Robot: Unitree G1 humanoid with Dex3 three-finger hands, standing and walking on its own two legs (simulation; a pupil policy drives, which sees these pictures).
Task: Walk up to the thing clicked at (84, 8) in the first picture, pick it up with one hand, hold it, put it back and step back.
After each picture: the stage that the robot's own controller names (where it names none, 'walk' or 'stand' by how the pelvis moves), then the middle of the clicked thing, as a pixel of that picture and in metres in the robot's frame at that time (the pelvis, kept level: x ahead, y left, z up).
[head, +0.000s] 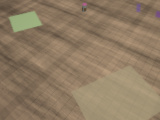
stand; (84, 7) +2.17 +0.01 -0.72
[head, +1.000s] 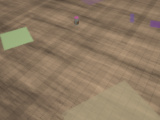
walk; (76, 20) +2.02 +0.25 -0.72
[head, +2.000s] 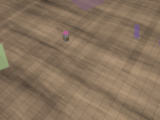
walk; (66, 36) +1.39 +0.29 -0.72
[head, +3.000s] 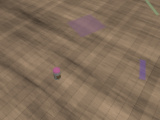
walk; (57, 73) +0.89 +0.29 -0.70
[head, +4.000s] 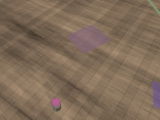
walk; (56, 104) +0.56 +0.22 -0.69
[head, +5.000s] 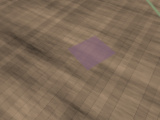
stand; out of the picture +0.36 +0.18 -0.69
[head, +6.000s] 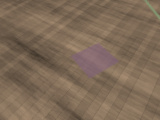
stand; out of the picture +0.32 +0.16 -0.72
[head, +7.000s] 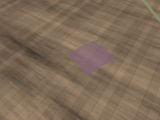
stand; out of the picture +0.33 +0.18 -0.72
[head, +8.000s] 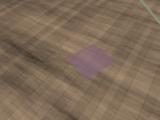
stand; out of the picture +0.30 +0.19 -0.73
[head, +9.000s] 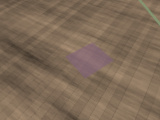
stand; out of the picture +0.31 +0.19 -0.73
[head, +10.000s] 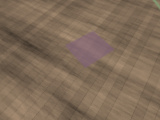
go down; out of the picture +0.31 +0.18 -0.72
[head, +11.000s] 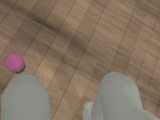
go down; (15, 64) +0.39 +0.22 -0.29
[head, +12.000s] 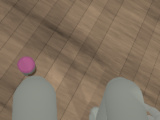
close in; (27, 67) +0.39 +0.22 -0.30
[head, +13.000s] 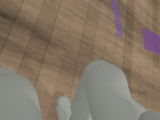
close in; out of the picture +0.37 +0.25 -0.22
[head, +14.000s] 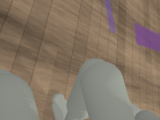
close; out of the picture +0.37 +0.26 -0.22
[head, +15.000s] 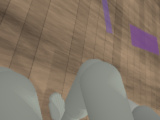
lift; out of the picture +0.36 +0.26 -0.23
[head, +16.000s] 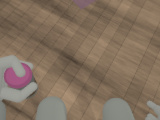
lift; (23, 82) +0.32 +0.20 -0.01
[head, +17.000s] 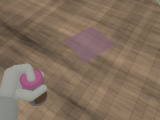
hold; (34, 88) +0.32 +0.17 +0.01
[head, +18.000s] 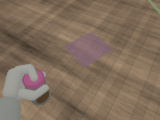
hold; (37, 88) +0.33 +0.17 +0.01
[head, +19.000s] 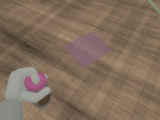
crouch; (38, 90) +0.32 +0.16 +0.00
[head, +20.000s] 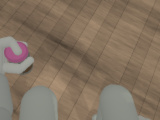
crouch; (20, 59) +0.41 +0.20 -0.09
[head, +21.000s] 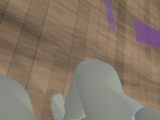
lower; out of the picture +0.39 +0.29 -0.22
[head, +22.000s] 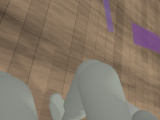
lower; out of the picture +0.39 +0.29 -0.23
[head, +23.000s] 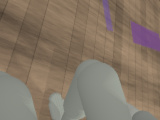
lower; out of the picture +0.39 +0.29 -0.23
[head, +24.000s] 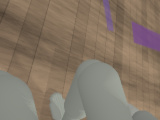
lower; out of the picture +0.38 +0.29 -0.22
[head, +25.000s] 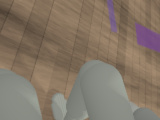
open; out of the picture +0.37 +0.27 -0.22
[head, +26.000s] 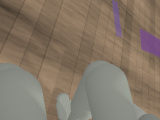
stand; out of the picture +0.37 +0.26 -0.22
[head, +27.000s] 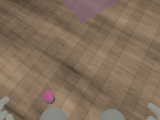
walk; (48, 97) +0.37 +0.19 -0.52
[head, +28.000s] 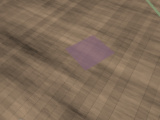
stand; out of the picture +0.33 +0.18 -0.66
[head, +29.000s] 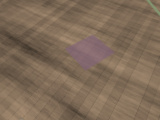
stand; out of the picture +0.33 +0.18 -0.67
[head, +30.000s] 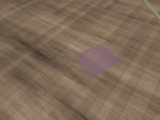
stand; out of the picture +0.35 +0.15 -0.72
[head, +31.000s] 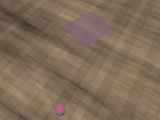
walk; (59, 110) +0.40 +0.14 -0.71
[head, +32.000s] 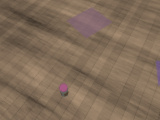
walk; (64, 90) +0.60 +0.17 -0.70
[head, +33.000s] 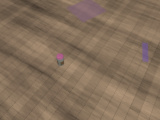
walk; (60, 59) +0.94 +0.23 -0.70
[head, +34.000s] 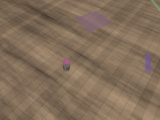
stand; (66, 65) +1.00 +0.17 -0.72
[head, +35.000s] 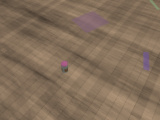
stand; (64, 67) +1.00 +0.19 -0.73
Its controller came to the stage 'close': yes
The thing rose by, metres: 0.70
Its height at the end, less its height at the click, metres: +0.00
